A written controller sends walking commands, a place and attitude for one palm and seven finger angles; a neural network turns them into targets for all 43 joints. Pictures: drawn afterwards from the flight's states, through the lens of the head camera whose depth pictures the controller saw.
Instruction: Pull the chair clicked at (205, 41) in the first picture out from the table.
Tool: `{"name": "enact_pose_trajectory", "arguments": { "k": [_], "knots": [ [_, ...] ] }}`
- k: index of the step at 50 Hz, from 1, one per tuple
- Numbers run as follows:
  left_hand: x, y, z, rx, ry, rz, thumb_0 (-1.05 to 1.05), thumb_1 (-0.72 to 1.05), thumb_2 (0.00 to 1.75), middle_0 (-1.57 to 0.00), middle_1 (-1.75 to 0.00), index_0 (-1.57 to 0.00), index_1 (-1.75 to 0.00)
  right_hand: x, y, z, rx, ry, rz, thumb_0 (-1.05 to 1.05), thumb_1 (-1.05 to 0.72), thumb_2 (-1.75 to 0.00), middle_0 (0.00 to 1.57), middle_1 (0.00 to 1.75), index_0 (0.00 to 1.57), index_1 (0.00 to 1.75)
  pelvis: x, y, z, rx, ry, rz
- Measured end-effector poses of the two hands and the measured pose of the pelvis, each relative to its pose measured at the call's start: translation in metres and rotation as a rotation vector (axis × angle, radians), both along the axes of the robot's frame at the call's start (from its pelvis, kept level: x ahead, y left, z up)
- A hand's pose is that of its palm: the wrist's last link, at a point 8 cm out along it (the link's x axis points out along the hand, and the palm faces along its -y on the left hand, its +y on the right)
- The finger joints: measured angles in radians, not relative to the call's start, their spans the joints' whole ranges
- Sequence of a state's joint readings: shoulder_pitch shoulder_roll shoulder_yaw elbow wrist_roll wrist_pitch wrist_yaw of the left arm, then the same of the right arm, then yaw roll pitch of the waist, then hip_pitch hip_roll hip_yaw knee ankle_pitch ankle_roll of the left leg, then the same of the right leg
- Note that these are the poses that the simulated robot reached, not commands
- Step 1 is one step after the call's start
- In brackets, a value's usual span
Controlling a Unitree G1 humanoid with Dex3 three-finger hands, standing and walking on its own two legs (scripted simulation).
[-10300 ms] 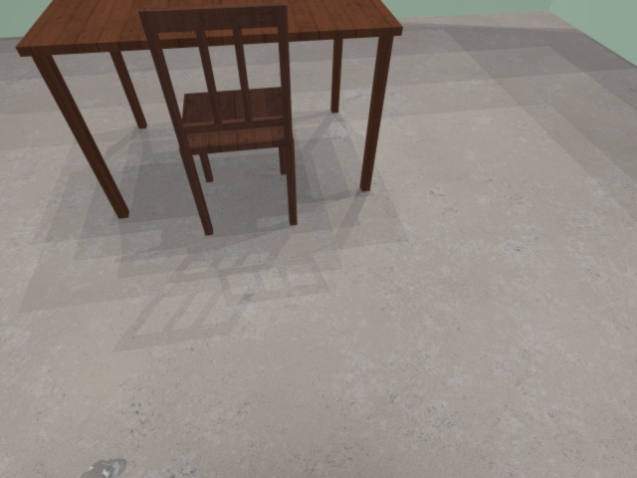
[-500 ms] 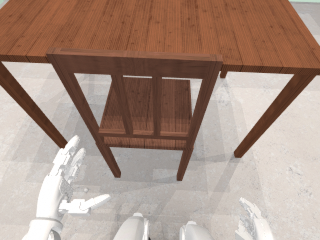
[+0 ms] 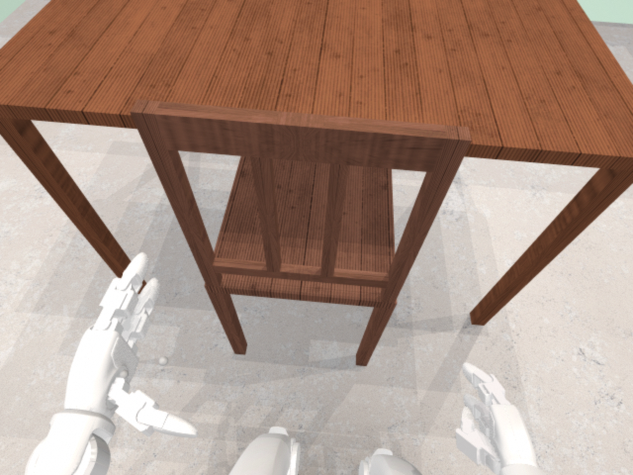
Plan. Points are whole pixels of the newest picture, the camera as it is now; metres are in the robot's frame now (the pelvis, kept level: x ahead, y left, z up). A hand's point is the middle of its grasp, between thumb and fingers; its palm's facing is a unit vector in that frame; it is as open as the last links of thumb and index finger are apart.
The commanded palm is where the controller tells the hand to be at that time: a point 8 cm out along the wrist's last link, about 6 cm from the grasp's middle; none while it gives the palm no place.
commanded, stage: raise the hand toward the chair's back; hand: left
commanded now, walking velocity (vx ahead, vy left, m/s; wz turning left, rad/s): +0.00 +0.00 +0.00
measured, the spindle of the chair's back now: (269, 220) +0.48 +0.12 -0.02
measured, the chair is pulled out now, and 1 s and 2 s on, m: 0.00 0.00 0.00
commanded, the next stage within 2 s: aim the fingers beside a spindle in 0.68 s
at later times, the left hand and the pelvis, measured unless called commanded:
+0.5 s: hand (157, 342) +0.25 +0.20 +0.04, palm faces -0.01 -1.00 -0.06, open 17.0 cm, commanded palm +0.23 +0.26 +0.04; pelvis +0.01 +0.00 +0.01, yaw +0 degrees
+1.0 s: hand (177, 340) +0.26 +0.19 +0.04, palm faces -0.03 -1.00 -0.03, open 17.0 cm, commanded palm +0.24 +0.23 +0.04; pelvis +0.01 +0.00 +0.00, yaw +0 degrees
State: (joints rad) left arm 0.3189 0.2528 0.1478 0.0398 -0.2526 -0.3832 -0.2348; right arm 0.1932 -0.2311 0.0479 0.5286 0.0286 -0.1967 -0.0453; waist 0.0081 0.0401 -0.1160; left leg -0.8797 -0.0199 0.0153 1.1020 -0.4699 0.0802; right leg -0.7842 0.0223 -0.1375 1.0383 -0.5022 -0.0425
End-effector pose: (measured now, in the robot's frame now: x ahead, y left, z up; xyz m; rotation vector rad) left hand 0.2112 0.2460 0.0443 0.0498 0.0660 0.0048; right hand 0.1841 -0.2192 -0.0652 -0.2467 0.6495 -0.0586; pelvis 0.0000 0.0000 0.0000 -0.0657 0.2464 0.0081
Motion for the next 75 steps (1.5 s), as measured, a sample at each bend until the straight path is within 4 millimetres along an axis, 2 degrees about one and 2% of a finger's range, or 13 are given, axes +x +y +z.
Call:
{"name": "enact_pose_trajectory", "arguments": {
  "k": [5, 12, 19, 26, 43, 55, 63, 75],
  "knots": [
    [0.005, 0.008, 0.003, 0.011, -0.002, -0.003, -0.01, -0.49, 0.3, -0.06, -0.08, -0.06, -0.08, -0.007, 0.0, -0.003, -0.003, 0.027, -0.004, 0.01, -0.9, -0.9, 0.2, 0.3, 0.2, 0.3, 0.001, 0.002, 0.002, -0.002, -0.003, 0.002],
    [0.014, 0.017, 0.007, 0.016, 0.002, -0.005, -0.01, -0.5, 0.3, -0.06, -0.08, -0.06, -0.08, -0.02, -0.012, -0.001, -0.028, 0.061, -0.035, 0.01, -0.9, -0.9, 0.2, 0.3, 0.2, 0.3, 0.002, 0.003, 0.006, -0.001, -0.007, -0.002],
    [0.019, 0.015, 0.004, 0.005, 0.014, -0.016, -0.01, -0.5, 0.3, -0.06, -0.08, -0.06, -0.08, -0.027, -0.023, 0.004, -0.052, 0.067, -0.057, 0.01, -0.9, -0.9, 0.2, 0.3, 0.2, 0.3, 0.004, 0.003, 0.009, 0.0, -0.005, -0.005],
    [0.02, 0.011, 0.004, 0.009, 0.003, -0.013, -0.01, -0.5, 0.3, -0.06, -0.08, -0.06, -0.08, -0.025, -0.027, 0.006, -0.057, 0.059, -0.058, 0.01, -0.9, -0.9, 0.2, 0.3, 0.2, 0.3, 0.006, 0.001, 0.008, 0.002, -0.003, -0.007],
    [0.021, 0.008, 0.002, -0.002, 0.003, -0.01, -0.01, -0.5, 0.3, -0.06, -0.08, -0.06, -0.08, -0.012, -0.018, 0.001, -0.025, 0.041, -0.029, 0.01, -0.9, -0.9, 0.2, 0.3, 0.2, 0.3, 0.008, -0.002, 0.006, 0.003, 0.005, -0.005],
    [0.032, -0.02, -0.007, -0.023, -0.013, -0.05, -0.01, -0.5, 0.3, -0.06, -0.08, -0.06, -0.08, -0.015, -0.022, -0.006, -0.03, 0.054, -0.032, 0.01, -0.9, -0.9, 0.2, 0.3, 0.2, 0.3, 0.006, -0.002, -0.001, 0.006, 0.023, -0.01],
    [0.035, -0.031, -0.013, -0.014, -0.02, -0.039, -0.01, -0.5, 0.3, -0.06, -0.08, -0.06, -0.08, -0.019, -0.023, -0.014, -0.017, 0.076, -0.034, 0.01, -0.9, -0.9, 0.2, 0.3, 0.2, 0.3, 0.005, -0.004, -0.006, 0.011, 0.034, -0.016],
    [0.05, -0.052, -0.021, -0.018, -0.03, -0.047, -0.01, -0.5, 0.3, -0.06, -0.08, -0.06, -0.08, -0.022, -0.027, -0.028, -0.004, 0.108, -0.035, 0.01, -0.9, -0.9, 0.2, 0.3, 0.2, 0.3, 0.002, -0.01, -0.013, 0.018, 0.051, -0.02]
  ]
}}
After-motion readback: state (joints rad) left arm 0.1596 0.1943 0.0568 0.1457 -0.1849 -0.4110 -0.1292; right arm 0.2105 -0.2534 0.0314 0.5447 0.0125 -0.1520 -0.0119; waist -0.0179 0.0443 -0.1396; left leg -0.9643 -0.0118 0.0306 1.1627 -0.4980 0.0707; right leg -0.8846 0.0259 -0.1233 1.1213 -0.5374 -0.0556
